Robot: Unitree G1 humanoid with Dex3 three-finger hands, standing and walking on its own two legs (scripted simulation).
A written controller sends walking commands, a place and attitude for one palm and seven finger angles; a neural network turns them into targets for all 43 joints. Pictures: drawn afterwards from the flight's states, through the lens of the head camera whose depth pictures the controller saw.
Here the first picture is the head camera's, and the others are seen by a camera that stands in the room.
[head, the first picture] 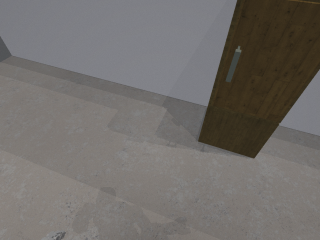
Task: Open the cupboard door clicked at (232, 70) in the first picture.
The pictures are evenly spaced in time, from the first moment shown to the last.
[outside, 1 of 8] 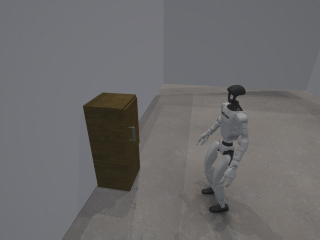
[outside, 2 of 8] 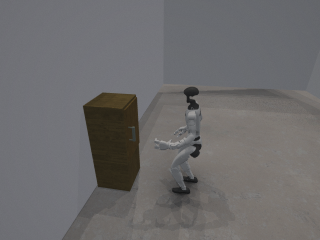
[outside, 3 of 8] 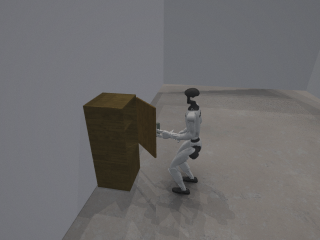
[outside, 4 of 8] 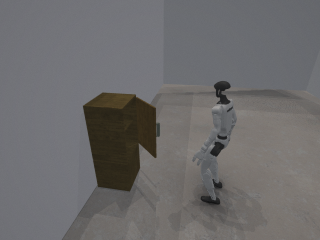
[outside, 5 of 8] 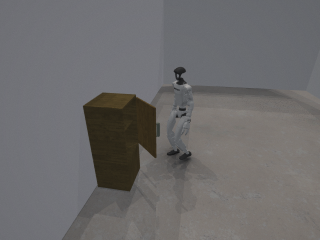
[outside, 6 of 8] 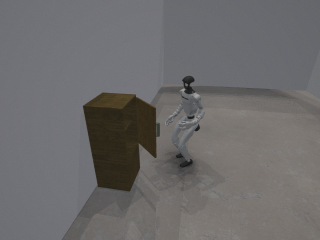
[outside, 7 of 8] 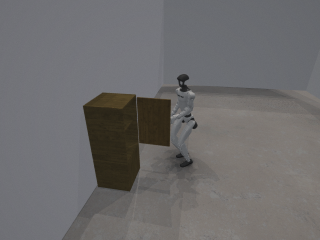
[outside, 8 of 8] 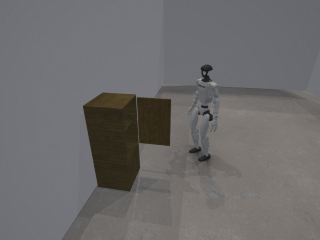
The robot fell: no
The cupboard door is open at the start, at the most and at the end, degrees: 0 91 90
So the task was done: yes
